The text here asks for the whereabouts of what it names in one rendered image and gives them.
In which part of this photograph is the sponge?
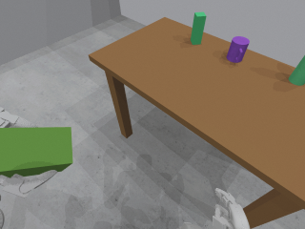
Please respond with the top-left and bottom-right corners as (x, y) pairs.
(0, 127), (73, 178)

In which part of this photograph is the table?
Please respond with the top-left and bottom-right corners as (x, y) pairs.
(89, 17), (305, 229)

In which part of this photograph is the robot right hand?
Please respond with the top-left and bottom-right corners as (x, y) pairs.
(213, 188), (251, 229)

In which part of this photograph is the robot left hand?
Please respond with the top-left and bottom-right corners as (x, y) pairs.
(0, 107), (57, 198)

